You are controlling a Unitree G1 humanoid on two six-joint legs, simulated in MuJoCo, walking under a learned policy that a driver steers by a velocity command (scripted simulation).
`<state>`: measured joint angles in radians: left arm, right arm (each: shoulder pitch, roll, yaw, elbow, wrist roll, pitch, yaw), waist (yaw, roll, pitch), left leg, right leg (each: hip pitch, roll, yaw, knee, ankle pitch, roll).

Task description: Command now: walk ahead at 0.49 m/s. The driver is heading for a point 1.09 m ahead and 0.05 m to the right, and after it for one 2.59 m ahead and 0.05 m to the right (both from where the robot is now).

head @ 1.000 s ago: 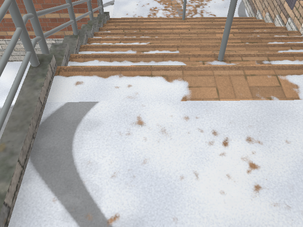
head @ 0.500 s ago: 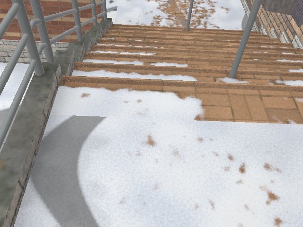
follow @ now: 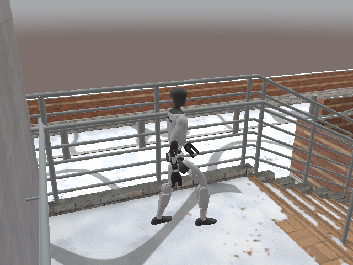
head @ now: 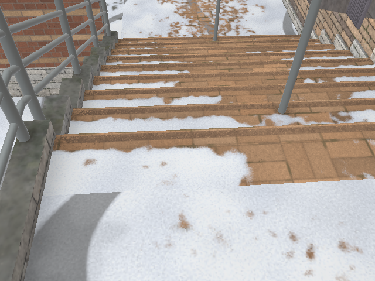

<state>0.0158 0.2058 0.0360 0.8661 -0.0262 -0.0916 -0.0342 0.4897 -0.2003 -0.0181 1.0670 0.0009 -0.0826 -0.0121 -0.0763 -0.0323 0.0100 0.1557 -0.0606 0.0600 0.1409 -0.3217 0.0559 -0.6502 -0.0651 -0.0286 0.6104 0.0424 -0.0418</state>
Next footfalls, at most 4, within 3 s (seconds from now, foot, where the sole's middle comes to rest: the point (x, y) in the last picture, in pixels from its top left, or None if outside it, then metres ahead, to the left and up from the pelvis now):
0.10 right None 0.25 -0.12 -0.77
0.64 left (149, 265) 0.55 0.11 -0.77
1.20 right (212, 192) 0.84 -0.15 -0.77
1.76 left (158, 146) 1.10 0.06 -0.77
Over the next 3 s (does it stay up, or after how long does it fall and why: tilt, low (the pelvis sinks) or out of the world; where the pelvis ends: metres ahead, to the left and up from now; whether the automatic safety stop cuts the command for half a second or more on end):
stays up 1.60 -0.12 -0.31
